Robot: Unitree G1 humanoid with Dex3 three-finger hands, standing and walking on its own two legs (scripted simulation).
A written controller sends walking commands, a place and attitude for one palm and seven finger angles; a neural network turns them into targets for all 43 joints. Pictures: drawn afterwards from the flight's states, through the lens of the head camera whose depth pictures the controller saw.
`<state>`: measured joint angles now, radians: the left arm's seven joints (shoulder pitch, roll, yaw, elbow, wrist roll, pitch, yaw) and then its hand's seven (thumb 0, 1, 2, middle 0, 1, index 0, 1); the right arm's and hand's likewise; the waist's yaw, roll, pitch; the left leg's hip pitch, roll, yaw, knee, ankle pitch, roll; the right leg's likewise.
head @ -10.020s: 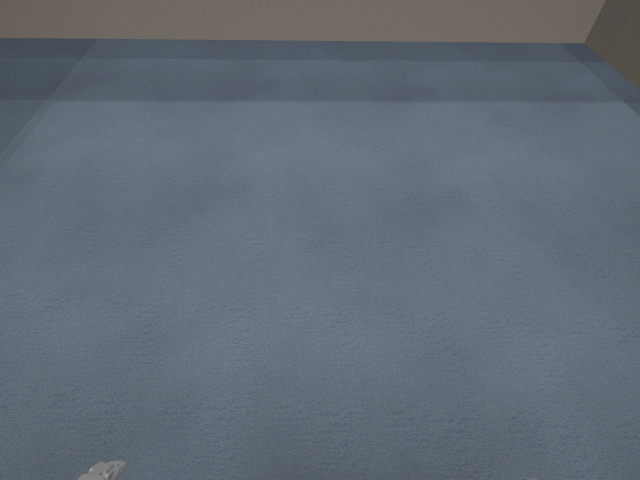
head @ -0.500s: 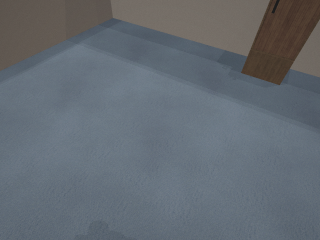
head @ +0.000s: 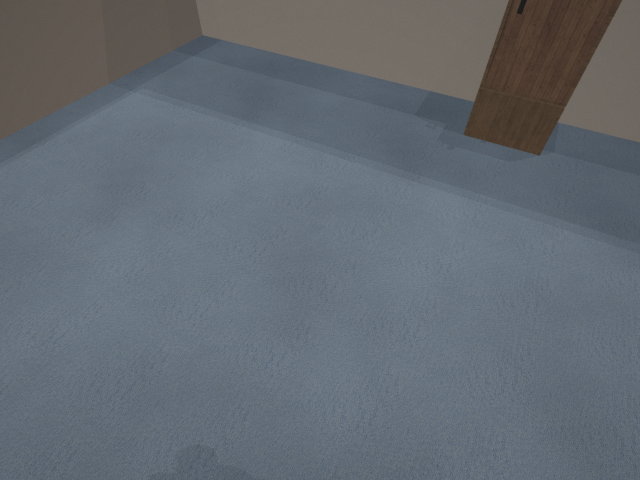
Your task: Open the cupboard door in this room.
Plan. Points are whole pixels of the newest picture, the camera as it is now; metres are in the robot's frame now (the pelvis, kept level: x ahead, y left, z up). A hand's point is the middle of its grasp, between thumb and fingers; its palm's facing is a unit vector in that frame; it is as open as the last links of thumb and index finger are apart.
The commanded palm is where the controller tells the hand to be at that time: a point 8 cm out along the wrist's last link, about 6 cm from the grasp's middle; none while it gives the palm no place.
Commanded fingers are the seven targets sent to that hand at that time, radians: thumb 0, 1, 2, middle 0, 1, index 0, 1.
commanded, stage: turn or walk to find it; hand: left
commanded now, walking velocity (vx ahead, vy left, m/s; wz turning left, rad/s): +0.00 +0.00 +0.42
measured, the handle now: out of the picture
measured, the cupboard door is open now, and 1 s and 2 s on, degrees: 0 0 0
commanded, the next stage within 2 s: stand and wait in 0.10 s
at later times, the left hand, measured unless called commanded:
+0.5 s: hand out of the picture -0.02 +0.16 -0.18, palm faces +0.11 -0.98 -0.19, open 7.4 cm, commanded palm none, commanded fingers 0.00 0.90 0.90 -0.20 -0.30 -0.20 -0.30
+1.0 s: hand out of the picture +0.05 +0.19 -0.15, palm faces +0.28 -0.92 -0.28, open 7.4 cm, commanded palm none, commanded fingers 0.00 0.90 0.90 -0.20 -0.30 -0.20 -0.30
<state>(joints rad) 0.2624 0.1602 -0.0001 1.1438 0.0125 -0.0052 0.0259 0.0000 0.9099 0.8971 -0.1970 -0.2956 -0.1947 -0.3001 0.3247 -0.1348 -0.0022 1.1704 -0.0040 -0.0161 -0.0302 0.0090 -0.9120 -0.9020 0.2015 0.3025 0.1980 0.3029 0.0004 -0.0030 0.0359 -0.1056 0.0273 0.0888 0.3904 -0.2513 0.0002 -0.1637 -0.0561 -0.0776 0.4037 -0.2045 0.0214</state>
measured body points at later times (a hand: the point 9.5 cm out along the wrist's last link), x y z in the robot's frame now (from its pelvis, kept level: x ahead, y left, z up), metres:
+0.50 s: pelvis -0.01 -0.01 -0.01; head +0.01 -0.01 +0.44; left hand -0.02 +0.21 -0.17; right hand +0.02 -0.24 -0.17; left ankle -0.02 +0.11 -0.74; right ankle +0.01 -0.13 -0.74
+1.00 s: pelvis -0.02 -0.05 -0.01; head +0.02 -0.06 +0.44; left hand +0.04 +0.23 -0.13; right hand +0.08 -0.28 -0.17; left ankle -0.02 +0.11 -0.74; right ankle +0.00 -0.16 -0.75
